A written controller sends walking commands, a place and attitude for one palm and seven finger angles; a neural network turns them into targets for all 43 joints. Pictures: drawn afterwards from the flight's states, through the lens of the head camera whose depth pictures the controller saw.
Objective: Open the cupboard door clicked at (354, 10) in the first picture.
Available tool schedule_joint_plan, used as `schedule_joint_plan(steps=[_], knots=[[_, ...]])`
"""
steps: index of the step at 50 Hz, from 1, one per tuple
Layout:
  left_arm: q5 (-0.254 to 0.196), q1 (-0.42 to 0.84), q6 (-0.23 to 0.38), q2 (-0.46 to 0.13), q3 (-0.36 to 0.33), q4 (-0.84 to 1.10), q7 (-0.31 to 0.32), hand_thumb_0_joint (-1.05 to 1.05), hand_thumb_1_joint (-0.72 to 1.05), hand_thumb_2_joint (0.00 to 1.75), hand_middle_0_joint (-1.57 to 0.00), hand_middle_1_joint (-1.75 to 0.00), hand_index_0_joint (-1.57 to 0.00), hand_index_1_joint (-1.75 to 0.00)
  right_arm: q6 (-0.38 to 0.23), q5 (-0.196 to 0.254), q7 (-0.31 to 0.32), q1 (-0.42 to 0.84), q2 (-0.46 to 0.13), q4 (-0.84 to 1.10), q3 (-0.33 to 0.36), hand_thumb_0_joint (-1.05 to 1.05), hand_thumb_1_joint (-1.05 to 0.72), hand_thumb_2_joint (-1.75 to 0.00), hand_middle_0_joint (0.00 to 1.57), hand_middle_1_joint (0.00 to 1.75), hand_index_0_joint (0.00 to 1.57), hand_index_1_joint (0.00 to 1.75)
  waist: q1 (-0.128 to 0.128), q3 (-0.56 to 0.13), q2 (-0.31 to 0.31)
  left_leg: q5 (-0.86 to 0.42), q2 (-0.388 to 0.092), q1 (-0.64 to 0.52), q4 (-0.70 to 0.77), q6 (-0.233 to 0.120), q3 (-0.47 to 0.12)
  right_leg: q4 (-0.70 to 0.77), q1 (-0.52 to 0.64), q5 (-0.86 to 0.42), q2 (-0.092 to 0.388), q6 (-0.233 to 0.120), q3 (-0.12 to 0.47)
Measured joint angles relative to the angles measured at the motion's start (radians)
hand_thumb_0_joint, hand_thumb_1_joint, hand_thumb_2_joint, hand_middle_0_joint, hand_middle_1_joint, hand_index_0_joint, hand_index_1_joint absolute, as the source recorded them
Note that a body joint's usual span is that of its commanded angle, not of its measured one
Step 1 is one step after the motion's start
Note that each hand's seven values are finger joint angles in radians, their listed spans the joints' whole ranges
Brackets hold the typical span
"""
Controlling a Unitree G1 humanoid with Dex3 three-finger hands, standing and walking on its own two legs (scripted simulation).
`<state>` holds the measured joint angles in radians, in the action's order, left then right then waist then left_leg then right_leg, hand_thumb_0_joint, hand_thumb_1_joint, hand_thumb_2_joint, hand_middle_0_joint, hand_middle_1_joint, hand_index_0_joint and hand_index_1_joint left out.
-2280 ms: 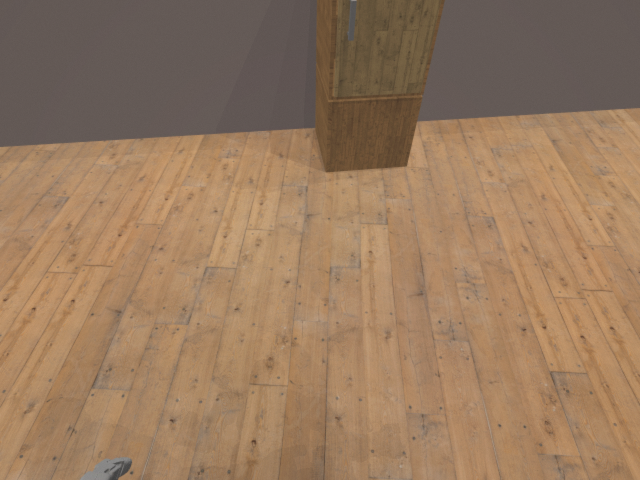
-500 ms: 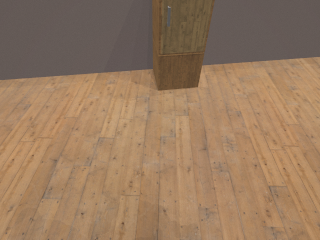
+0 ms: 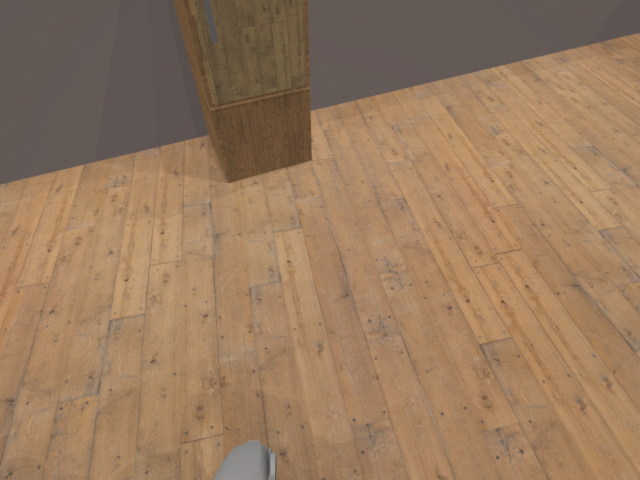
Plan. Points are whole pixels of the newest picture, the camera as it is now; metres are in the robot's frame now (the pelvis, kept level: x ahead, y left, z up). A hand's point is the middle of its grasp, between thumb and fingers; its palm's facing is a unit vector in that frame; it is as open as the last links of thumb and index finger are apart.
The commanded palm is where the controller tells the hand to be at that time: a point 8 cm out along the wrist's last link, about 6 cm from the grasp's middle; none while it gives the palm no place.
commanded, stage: walk to a spot facing it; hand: left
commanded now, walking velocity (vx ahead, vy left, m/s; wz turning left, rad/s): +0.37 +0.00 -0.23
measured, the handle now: (209, 18) +1.42 +0.48 -0.04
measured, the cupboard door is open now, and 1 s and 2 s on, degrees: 0 0 0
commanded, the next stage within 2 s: turn to face it in 1.52 s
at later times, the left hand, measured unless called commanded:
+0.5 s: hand (186, 374) +0.30 +0.26 -0.18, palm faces -0.09 -0.98 -0.17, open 7.4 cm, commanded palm none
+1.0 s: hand (281, 246) +0.59 +0.13 -0.18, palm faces -0.23 -0.95 -0.21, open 7.2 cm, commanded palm none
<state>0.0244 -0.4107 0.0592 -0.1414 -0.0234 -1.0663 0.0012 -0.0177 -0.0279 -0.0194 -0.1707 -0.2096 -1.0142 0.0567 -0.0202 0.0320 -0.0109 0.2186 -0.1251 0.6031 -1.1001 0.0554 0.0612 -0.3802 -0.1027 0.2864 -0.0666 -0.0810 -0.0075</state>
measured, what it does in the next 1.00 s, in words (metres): walks ahead, turning right: left foot, then right foot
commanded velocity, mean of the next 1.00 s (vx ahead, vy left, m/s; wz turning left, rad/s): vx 0.37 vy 0.00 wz -0.21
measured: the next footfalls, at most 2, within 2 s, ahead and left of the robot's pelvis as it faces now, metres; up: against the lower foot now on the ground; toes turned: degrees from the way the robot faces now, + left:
left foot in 0.24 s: +0.27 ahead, +0.14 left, +0.00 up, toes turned +4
right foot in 0.84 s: +0.50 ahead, -0.11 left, +0.00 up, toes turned -24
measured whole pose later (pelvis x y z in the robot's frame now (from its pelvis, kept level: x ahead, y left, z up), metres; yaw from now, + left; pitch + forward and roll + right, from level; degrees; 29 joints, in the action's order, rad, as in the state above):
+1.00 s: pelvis +0.46 -0.02 -0.01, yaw -17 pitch -1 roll -1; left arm 0.01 -0.19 0.07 -0.17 -0.07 -1.03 0.02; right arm -0.03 -0.02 0.00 -0.36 -0.10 -1.13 0.04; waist 0.03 0.05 -0.01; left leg 0.35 -0.14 0.43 -1.25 0.01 0.07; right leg -0.52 -0.26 0.26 -0.04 -0.09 -0.16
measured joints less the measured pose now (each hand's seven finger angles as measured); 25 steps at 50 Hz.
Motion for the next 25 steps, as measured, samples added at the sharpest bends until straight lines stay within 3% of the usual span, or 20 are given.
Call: schedule_joint_plan(steps=[6,10,12,13,15,18,20,25], knots=[[0.002,-0.024,0.012,0.015,0.001,-0.02,0.014,0.01,0.9,0.89,-0.21,-0.3,-0.2,-0.3,-0.001,0.003,-0.011,0.06,0.026,0.031,-0.003,0.01,-0.91,-0.9,0.2,0.3,0.2,0.3,-0.02,-0.005,-0.006,-0.063,-0.004,0.032,0.174,-0.002,0.001,0.071,0.107,0.04,-0.008,0.017,0.039],[0.005,-0.034,0.011,0.005,-0.003,-0.026,0.023,0.01,0.9,0.89,-0.21,-0.3,-0.2,-0.3,-0.008,0.006,-0.015,0.087,0.047,0.038,-0.013,0.01,-0.91,-0.9,0.2,0.3,0.2,0.3,-0.043,0.003,0.009,-0.037,0.024,-0.044,0.361,-0.029,0.026,0.065,0.169,0.108,0.003,0.039,0.062],[0.002,-0.046,0.009,-0.001,-0.008,-0.034,0.024,0.01,0.9,0.89,-0.21,-0.3,-0.2,-0.3,-0.027,0.004,-0.011,0.091,0.057,0.047,-0.02,0.01,-0.91,-0.9,0.2,0.3,0.2,0.3,-0.042,0.005,0.021,-0.049,0.052,-0.124,0.47,-0.05,0.042,-0.016,0.171,0.175,0.014,0.05,0.076],[-0.003,-0.042,0.003,-0.008,-0.013,-0.043,0.022,0.01,0.9,0.89,-0.21,-0.3,-0.2,-0.3,-0.04,0.0,-0.006,0.092,0.066,0.048,-0.022,0.01,-0.91,-0.9,0.2,0.3,0.2,0.3,-0.031,0.012,0.038,-0.039,0.067,-0.141,0.464,-0.081,0.054,-0.123,0.14,0.211,0.025,0.05,0.077],[-0.01,-0.018,-0.013,-0.019,-0.021,-0.051,0.017,0.01,0.9,0.89,-0.2,-0.3,-0.2,-0.3,-0.058,-0.004,0.0,0.082,0.077,0.051,-0.028,0.01,-0.91,-0.9,0.2,0.3,0.2,0.3,-0.026,0.025,0.055,0.024,0.068,-0.166,0.417,-0.112,0.084,-0.485,0.004,0.23,0.031,0.04,0.071],[-0.005,0.027,-0.027,-0.039,-0.031,-0.044,0.01,0.01,0.91,0.89,-0.2,-0.3,-0.2,-0.3,-0.062,0.0,0.014,0.026,0.085,0.034,-0.03,0.01,-0.91,-0.9,0.2,0.3,0.2,0.3,-0.013,0.021,0.059,0.05,0.067,-0.264,0.48,-0.111,0.121,-0.824,-0.188,0.126,0.058,0.039,0.025],[0.003,0.066,-0.035,-0.052,-0.041,-0.022,0.002,0.01,0.91,0.89,-0.2,-0.3,-0.2,-0.3,-0.072,0.008,0.032,-0.023,0.083,0.017,-0.012,0.0,-0.93,-0.9,0.2,0.3,0.21,0.3,-0.005,0.016,0.059,0.045,0.075,-0.33,0.551,-0.116,0.136,-0.875,-0.289,0.06,0.088,0.046,0.0],[0.013,0.149,-0.053,-0.068,-0.059,0.037,-0.006,0.01,0.91,0.9,-0.2,-0.3,-0.2,-0.3,-0.074,0.008,0.045,-0.137,0.043,-0.044,-0.001,-0.01,-0.95,-0.9,0.2,0.3,0.2,0.3,0.005,-0.007,0.063,0.042,0.099,-0.458,0.689,-0.12,0.174,-0.823,-0.463,-0.08,0.142,0.071,-0.003]])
